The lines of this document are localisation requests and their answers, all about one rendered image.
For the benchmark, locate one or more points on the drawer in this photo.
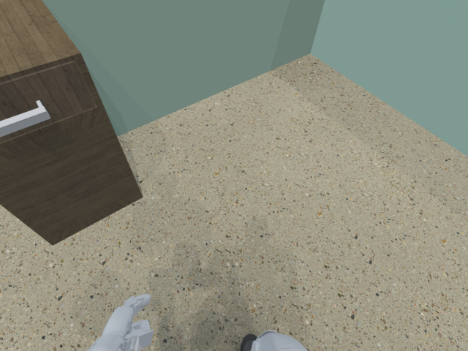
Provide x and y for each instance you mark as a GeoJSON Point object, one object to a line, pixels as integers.
{"type": "Point", "coordinates": [60, 89]}

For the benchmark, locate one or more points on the left robot hand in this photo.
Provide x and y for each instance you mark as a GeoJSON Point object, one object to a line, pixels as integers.
{"type": "Point", "coordinates": [136, 335]}

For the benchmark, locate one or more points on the handle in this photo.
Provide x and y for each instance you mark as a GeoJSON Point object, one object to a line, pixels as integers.
{"type": "Point", "coordinates": [24, 120]}

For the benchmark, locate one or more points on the cabinet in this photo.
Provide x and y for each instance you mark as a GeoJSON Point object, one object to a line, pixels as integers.
{"type": "Point", "coordinates": [65, 176]}

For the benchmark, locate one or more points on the right robot thigh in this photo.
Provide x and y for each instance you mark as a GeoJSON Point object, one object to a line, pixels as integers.
{"type": "Point", "coordinates": [277, 342]}

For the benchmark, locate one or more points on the left robot forearm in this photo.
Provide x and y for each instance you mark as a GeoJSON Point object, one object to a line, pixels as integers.
{"type": "Point", "coordinates": [108, 342]}

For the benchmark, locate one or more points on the right robot foot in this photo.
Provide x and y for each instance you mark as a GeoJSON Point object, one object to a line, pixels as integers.
{"type": "Point", "coordinates": [246, 344]}

